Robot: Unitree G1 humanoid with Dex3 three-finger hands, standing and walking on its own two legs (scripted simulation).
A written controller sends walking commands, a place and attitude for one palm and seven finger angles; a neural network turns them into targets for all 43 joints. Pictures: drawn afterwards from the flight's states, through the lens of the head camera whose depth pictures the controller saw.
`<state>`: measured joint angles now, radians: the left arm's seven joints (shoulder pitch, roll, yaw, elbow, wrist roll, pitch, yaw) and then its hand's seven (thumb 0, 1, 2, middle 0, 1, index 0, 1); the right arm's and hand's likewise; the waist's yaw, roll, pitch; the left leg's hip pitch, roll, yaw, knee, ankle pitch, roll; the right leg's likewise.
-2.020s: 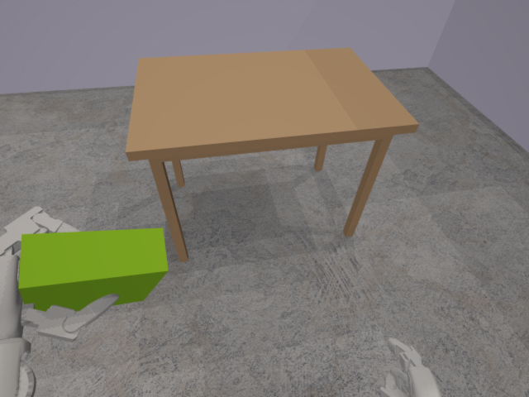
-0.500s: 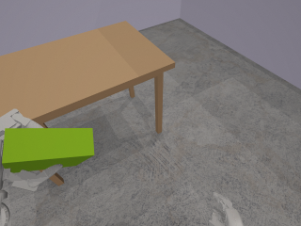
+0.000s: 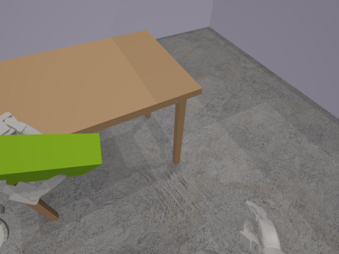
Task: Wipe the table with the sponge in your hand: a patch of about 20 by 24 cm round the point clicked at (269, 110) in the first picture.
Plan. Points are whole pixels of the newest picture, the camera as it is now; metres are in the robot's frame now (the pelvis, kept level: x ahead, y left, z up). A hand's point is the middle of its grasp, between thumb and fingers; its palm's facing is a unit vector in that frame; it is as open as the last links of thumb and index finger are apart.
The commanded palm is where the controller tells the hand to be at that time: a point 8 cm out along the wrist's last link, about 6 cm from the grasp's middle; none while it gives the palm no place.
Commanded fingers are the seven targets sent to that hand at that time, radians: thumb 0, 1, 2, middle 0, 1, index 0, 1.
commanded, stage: take the last steps up to it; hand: left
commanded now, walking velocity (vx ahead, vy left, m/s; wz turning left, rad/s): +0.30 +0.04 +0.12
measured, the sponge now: (64, 158) +0.24 +0.20 +0.16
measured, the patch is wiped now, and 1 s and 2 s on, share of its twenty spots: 0.00 0.00 0.00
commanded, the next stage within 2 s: come to a stop and stand still in 1.12 s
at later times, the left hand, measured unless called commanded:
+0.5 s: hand (63, 126) +0.30 +0.21 +0.19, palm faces +0.45 -0.79 -0.42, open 9.5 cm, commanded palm +0.25 +0.25 +0.19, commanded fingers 0.00 0.10 1.30 -1.20 -1.60 -1.20 -1.60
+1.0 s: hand (90, 97) +0.39 +0.19 +0.18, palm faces +0.50 -0.75 -0.44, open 9.5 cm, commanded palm +0.32 +0.23 +0.19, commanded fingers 0.00 0.10 1.30 -1.20 -1.60 -1.20 -1.60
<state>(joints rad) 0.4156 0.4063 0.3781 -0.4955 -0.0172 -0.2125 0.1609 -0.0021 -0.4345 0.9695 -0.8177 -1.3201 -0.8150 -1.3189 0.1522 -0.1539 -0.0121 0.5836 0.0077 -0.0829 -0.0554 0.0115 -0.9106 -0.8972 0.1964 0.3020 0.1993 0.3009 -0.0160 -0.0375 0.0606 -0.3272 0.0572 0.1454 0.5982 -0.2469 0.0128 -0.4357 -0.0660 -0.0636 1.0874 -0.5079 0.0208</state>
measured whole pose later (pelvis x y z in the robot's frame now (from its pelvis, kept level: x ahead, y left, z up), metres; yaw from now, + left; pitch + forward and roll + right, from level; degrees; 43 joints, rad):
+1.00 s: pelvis +0.19 -0.07 +0.01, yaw +7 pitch -1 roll +2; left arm 0.43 0.32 0.33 -0.43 0.00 -0.22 0.15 0.00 -0.44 0.97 -0.82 -1.32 -0.82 -1.32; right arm 0.18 -0.21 -0.01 0.68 -0.01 -0.07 -0.06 0.01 -0.91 -0.90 0.20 0.30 0.20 0.30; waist 0.01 0.02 0.07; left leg -0.47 0.04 0.06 1.11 -0.39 -0.02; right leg -0.27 -0.08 -0.16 0.57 -0.29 -0.04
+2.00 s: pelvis +0.19 -0.05 +0.01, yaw +4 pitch -2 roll +1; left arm 0.41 0.38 0.36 -0.41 -0.03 -0.26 0.10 0.00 -0.44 0.98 -0.82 -1.32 -0.81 -1.32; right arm 0.26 -0.24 -0.01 0.56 0.02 -0.17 -0.01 0.01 -0.91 -0.90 0.20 0.30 0.20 0.30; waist 0.02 -0.03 0.09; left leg -0.23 0.00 0.10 0.49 -0.22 0.03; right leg -0.31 -0.01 -0.05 0.49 -0.17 -0.02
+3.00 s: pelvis +0.23 -0.04 +0.02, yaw +8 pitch -1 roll -1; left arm 0.42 0.35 0.32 -0.41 -0.03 -0.19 0.10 0.00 -0.44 0.98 -0.81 -1.33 -0.81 -1.33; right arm 0.21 -0.20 0.03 0.57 -0.01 -0.11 -0.05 0.01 -0.91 -0.90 0.20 0.30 0.20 0.30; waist 0.04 -0.02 0.03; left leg -0.17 -0.01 0.05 0.42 -0.23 0.04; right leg -0.21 0.05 0.03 0.37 -0.15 -0.02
